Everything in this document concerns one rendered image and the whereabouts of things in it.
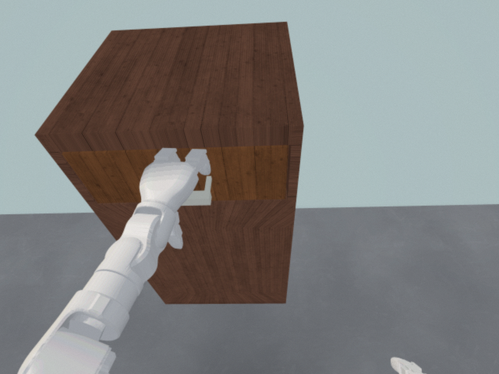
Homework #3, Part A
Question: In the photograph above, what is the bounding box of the left robot upper arm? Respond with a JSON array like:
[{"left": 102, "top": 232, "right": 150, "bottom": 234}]
[{"left": 27, "top": 327, "right": 116, "bottom": 374}]

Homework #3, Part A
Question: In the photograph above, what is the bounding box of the cabinet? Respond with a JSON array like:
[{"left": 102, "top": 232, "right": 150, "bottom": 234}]
[{"left": 35, "top": 22, "right": 304, "bottom": 304}]

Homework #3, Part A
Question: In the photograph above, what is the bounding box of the robot left forearm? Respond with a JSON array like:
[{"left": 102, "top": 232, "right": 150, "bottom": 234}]
[{"left": 17, "top": 201, "right": 176, "bottom": 374}]

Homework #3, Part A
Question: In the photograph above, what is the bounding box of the handle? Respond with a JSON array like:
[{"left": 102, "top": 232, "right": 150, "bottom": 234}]
[{"left": 182, "top": 176, "right": 212, "bottom": 206}]

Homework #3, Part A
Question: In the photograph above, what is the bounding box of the drawer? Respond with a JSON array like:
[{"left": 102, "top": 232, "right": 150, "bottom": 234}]
[{"left": 62, "top": 145, "right": 288, "bottom": 203}]

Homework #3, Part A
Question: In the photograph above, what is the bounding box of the left robot hand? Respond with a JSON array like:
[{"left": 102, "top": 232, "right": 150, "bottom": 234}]
[{"left": 140, "top": 148, "right": 211, "bottom": 249}]

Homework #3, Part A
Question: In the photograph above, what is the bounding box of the right robot hand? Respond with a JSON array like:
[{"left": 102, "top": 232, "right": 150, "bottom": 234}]
[{"left": 391, "top": 357, "right": 426, "bottom": 374}]

